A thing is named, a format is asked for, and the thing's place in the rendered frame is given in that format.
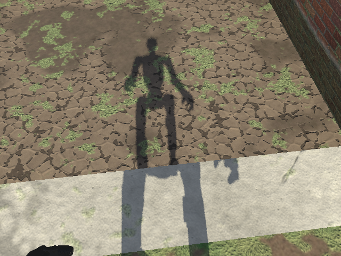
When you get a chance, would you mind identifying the robot left hand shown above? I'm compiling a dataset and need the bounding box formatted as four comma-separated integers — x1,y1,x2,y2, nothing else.
26,245,74,256

